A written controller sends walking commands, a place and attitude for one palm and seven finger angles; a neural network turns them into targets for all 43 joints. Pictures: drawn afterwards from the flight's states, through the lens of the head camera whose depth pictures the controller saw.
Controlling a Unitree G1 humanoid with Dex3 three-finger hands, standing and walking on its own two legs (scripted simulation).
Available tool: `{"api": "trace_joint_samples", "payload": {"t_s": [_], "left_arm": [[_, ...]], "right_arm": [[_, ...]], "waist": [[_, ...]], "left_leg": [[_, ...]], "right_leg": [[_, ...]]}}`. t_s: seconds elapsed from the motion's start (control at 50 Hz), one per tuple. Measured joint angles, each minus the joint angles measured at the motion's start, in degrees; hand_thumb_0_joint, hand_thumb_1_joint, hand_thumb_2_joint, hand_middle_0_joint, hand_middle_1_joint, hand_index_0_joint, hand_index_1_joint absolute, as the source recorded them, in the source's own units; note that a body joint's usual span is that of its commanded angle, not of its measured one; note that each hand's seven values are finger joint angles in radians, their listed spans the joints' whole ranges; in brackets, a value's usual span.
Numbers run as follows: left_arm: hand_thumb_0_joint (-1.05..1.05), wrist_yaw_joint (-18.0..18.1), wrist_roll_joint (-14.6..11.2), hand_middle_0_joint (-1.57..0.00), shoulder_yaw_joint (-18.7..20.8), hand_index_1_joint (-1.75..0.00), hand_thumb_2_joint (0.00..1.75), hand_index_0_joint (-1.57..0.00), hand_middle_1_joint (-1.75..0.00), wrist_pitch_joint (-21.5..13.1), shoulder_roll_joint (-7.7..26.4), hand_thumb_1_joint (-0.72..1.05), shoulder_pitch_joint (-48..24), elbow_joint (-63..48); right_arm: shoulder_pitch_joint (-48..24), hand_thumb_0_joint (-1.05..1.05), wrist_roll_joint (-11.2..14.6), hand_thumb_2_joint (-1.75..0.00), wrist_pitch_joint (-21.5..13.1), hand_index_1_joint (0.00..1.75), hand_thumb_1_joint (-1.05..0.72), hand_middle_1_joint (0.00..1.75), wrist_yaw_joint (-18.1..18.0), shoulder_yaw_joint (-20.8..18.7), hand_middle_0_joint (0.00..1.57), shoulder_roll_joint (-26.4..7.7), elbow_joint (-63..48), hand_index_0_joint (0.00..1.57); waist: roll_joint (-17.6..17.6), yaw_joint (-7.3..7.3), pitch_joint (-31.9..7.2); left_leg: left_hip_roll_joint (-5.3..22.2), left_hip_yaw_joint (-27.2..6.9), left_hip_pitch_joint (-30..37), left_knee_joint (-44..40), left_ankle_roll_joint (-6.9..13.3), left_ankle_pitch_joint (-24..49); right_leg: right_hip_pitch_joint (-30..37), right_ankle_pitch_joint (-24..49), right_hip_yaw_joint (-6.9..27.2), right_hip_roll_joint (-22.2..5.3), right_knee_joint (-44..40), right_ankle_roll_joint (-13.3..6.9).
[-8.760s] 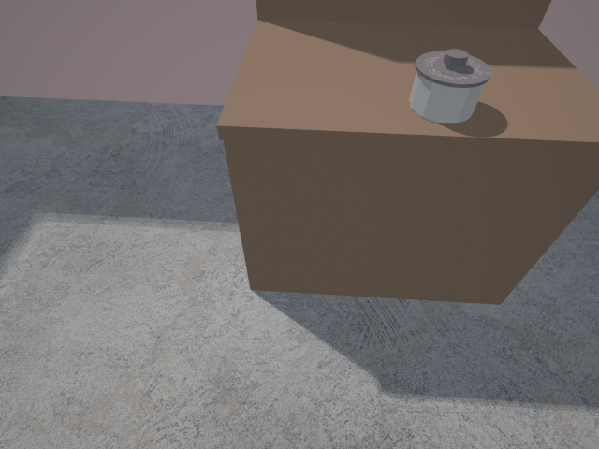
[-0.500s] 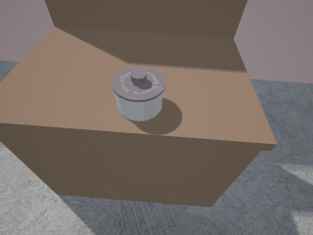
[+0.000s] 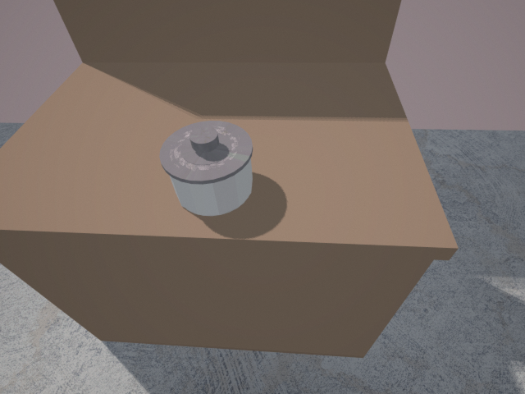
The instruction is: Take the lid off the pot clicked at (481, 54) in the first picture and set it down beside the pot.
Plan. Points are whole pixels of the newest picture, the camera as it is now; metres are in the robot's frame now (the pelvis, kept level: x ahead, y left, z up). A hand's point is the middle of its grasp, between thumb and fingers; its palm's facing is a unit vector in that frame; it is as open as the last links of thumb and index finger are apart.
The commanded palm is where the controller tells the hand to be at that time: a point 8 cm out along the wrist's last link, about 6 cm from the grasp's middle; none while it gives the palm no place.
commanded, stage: look again from close up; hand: left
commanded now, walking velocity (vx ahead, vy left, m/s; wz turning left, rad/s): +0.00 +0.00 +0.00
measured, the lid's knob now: (204, 139) +0.50 +0.13 +0.13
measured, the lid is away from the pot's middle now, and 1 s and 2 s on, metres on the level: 0.00 0.00 0.00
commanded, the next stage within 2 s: lift the closed hand beside the body in 0.32 s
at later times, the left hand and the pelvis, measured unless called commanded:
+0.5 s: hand out of the picture +0.03 +0.19 -0.14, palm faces +0.13 -0.96 -0.26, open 7.3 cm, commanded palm +0.08 +0.23 -0.05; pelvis -0.02 +0.01 +0.00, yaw -1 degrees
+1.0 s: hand out of the picture +0.06 +0.25 +0.03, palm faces +0.27 -0.93 -0.26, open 3.2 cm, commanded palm +0.02 +0.30 +0.05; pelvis -0.08 +0.04 +0.01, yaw +2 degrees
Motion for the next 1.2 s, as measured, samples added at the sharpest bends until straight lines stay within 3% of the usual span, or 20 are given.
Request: {"api": "trace_joint_samples", "payload": {"t_s": [0.44, 0.48, 0.54, 0.6, 0.68, 0.76, 0.82, 0.94, 1.06, 1.2], "left_arm": [[0.01, -0.1, 0.2, -0.2, -0.2, -0.3, 0.9, -0.2, -0.3, 0.1, -0.3, 0.91, 1.4, 1.9], [0.02, 2.0, -3.2, -0.21, -0.2, -0.3, 0.9, -0.21, -0.31, 2.2, 0.1, 0.92, 5.6, -13.1], [0.03, 5.2, -4.3, -0.24, -2.4, -0.34, 0.9, -0.24, -0.34, 3.5, 1.7, 0.93, 8.7, -33.8], [0.02, 5.8, -1.8, -0.3, -2.0, -0.42, 0.9, -0.3, -0.42, 2.7, 1.1, 0.92, 6.4, -40.0], [0.01, 2.7, -0.6, -0.43, 0.0, -0.55, 0.9, -0.43, -0.56, 2.3, 0.6, 0.92, 7.2, -45.8], [0.01, 0.7, -1.6, -0.58, -0.7, -0.72, 0.9, -0.58, -0.72, 0.6, 2.2, 0.91, 15.1, -59.0], [0.01, 0.7, -1.8, -0.71, -0.5, -0.86, 0.9, -0.71, -0.86, -0.9, 3.3, 0.9, 15.5, -60.9], [0.02, 1.7, -2.1, -0.97, 1.4, -1.14, 0.9, -0.97, -1.14, 0.4, 5.1, 0.9, 17.5, -67.2], [0.02, 2.0, -1.7, -1.17, 4.0, -1.36, 0.9, -1.17, -1.36, -0.7, 5.4, 0.9, 18.7, -70.0], [0.02, 2.3, -1.2, -1.26, 8.6, -1.46, 0.9, -1.26, -1.47, -1.0, 8.2, 0.89, 22.7, -77.4]], "right_arm": [[0.1, 0.01, 0.1, -0.9, 0.1, 0.3, -0.92, 0.3, 0.0, 0.6, 0.19, 1.4, 2.6, 0.2], [1.8, 0.02, 1.1, -0.9, -2.5, 0.3, -0.93, 0.3, -0.2, 0.8, 0.2, 0.2, -1.6, 0.2], [3.2, 0.02, 3.1, -0.9, -8.8, 0.3, -0.93, 0.3, -1.5, 0.6, 0.2, -2.5, -6.2, 0.2], [-0.1, 0.02, 2.2, -0.9, -10.8, 0.3, -0.92, 0.3, -0.8, -0.3, 0.2, -4.9, -9.4, 0.2], [-7.0, 0.02, 1.4, -0.9, -9.1, 0.3, -0.92, 0.3, 1.2, -1.5, 0.19, -4.8, -16.7, 0.2], [-9.3, 0.01, 1.5, -0.9, -9.3, 0.3, -0.91, 0.3, 0.9, -1.1, 0.19, -4.4, -26.0, 0.2], [-10.7, 0.01, 1.5, -0.9, -8.7, 0.3, -0.91, 0.3, -0.1, -0.6, 0.19, -5.0, -30.4, 0.2], [-9.5, 0.01, 0.9, -0.9, -8.0, 0.3, -0.91, 0.3, -1.4, 1.3, 0.19, -4.0, -32.9, 0.2], [-6.0, 0.01, 0.4, -0.9, -6.9, 0.3, -0.9, 0.3, -1.0, 3.8, 0.2, -1.4, -30.2, 0.2], [-2.0, 0.01, -0.4, -0.9, -7.6, 0.3, -0.9, 0.3, -0.3, 4.0, 0.2, -0.7, -26.4, 0.21]], "waist": [[-1.5, 1.0, 1.1], [-0.9, 2.09, 2.7], [0.3, 2.7, 2.5], [1.3, 1.14, -0.2], [0.2, -0.33, -1.9], [-1.4, 0.84, -1.6], [-1.8, 2.28, -0.1], [-1.9, 4.99, 1.3], [-1.1, 4.92, 1.7], [-0.3, 4.88, 2.4]], "left_leg": [[0.3, 0.6, -0.1, -0.6, 0.1, 2.0], [0.7, 0.5, -0.4, 0.8, 0.4, 1.4], [-0.5, 0.2, 0.9, -1.4, 1.2, 2.2], [-2.1, -0.5, 0.2, -2.2, 2.0, 4.0], [-2.4, 0.4, -1.5, -1.3, 2.3, 4.7], [-2.0, 0.6, -0.9, -1.2, 2.3, 5.3], [-1.9, -0.3, -1.5, -0.2, 2.5, 5.7], [-2.3, -0.5, 0.1, -1.1, 2.9, 6.7], [-2.8, -0.7, 2.2, -1.6, 3.5, 6.5], [-3.0, 0.3, 4.3, -3.1, 3.8, 6.4]], "right_leg": [[0.8, 2.4, 0.2, 0.2, -2.8, 0.4], [0.7, 3.0, 0.6, 0.6, -2.7, 0.5], [1.2, 3.5, 0.3, -0.5, -2.8, 1.0], [0.6, 4.2, -0.4, -2.1, -2.9, 1.9], [-1.7, 5.0, 0.6, -2.4, -1.4, 2.3], [-0.5, 6.4, 0.7, -2.0, -2.6, 2.2], [0.1, 7.4, -0.2, -1.9, -3.4, 2.4], [2.1, 8.8, -0.4, -2.3, -5.0, 2.6], [4.5, 8.6, -0.4, -2.7, -5.9, 3.1], [5.8, 8.5, 0.6, -2.8, -6.5, 3.4]]}}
